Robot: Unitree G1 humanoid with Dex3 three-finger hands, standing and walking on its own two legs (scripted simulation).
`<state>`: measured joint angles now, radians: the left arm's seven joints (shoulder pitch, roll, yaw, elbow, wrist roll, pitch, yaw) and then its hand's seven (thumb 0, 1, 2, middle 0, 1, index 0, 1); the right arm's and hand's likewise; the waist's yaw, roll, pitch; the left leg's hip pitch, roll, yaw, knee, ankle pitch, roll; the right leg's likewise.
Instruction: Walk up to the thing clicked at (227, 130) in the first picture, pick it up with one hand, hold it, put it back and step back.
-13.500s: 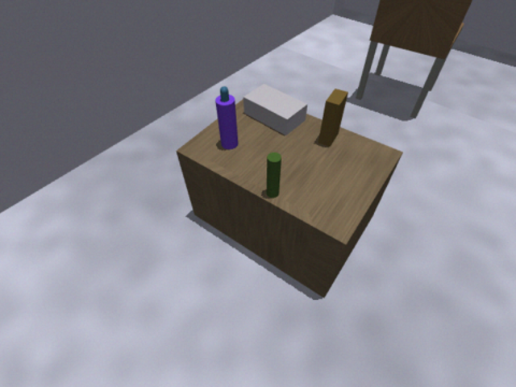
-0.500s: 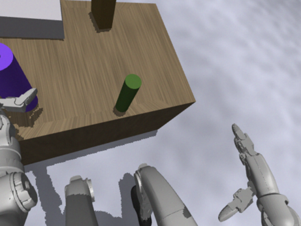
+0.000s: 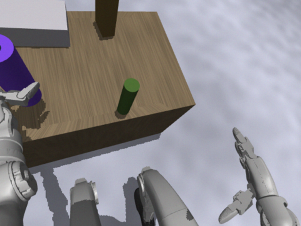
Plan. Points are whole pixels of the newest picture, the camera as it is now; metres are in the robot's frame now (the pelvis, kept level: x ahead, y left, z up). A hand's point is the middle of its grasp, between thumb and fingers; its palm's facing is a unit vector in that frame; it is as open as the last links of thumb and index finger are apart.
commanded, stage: lift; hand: left
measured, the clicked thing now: (9, 71) +0.51 +0.23 +0.00
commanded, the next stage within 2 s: hold in 1.54 s
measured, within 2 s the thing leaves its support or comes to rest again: neither
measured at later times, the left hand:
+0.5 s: hand (5, 84) +0.47 +0.23 +0.02, palm faces +0.28 -0.96 -0.06, open 10.0 cm
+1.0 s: hand (12, 107) +0.39 +0.20 +0.08, palm faces +0.24 -0.97 -0.06, open 9.9 cm
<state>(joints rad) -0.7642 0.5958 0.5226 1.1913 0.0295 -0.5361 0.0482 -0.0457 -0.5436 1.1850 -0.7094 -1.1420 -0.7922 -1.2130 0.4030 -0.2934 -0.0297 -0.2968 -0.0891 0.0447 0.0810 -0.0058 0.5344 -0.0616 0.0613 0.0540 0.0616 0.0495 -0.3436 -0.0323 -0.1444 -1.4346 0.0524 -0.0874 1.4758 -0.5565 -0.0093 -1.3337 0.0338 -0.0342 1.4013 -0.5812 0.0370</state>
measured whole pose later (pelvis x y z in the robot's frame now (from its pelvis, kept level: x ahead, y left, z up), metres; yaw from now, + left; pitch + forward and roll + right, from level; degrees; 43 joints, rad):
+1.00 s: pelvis +0.02 +0.00 +0.07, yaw +3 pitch +17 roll -3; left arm -0.25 0.24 0.24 0.61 -0.08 -0.37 0.06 -0.05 -0.54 1.19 -0.72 -1.13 -0.80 -1.20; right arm 0.46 -0.23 -0.04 -0.12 -0.04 0.06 0.01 -0.01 0.56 -0.05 0.06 0.05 0.06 0.05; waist -0.12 -0.01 -0.13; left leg -0.97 0.04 -0.04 1.16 -0.49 -0.01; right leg -0.89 0.01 0.00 1.11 -0.52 0.03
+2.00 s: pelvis +0.03 +0.00 +0.10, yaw +2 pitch +12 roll -2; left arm -0.07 0.17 0.18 0.33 -0.11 -0.24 0.10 -0.04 -0.53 1.17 -0.72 -1.13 -0.80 -1.20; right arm 0.45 -0.21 -0.04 -0.01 -0.03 0.03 -0.02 -0.01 0.55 -0.06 0.06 0.05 0.06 0.05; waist -0.06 0.00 -0.11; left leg -0.77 0.03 -0.01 1.02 -0.46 0.00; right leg -0.71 -0.01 0.02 0.98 -0.48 0.04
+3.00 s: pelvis +0.04 -0.01 +0.11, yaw +3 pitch +11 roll -1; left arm -0.03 0.15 0.16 0.24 -0.11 -0.20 0.13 -0.04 -0.52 1.17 -0.70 -1.14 -0.78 -1.21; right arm 0.41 -0.20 -0.04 0.11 -0.04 -0.02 -0.05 -0.01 0.54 -0.06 0.05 0.05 0.06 0.05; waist -0.05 0.00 -0.10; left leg -0.72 0.03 -0.02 0.97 -0.44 -0.01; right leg -0.66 -0.01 0.02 0.95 -0.48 0.03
